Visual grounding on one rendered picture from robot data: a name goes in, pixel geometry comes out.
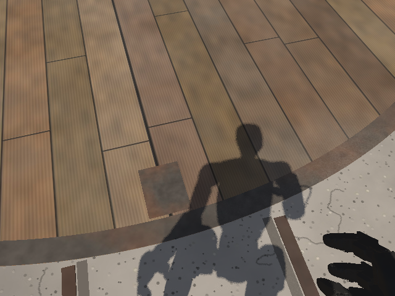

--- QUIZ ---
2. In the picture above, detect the right robot hand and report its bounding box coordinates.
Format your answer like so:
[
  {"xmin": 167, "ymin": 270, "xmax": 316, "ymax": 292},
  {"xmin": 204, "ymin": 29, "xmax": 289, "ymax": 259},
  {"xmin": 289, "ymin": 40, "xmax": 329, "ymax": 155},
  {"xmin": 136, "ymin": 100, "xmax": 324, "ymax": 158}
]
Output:
[{"xmin": 317, "ymin": 231, "xmax": 395, "ymax": 296}]

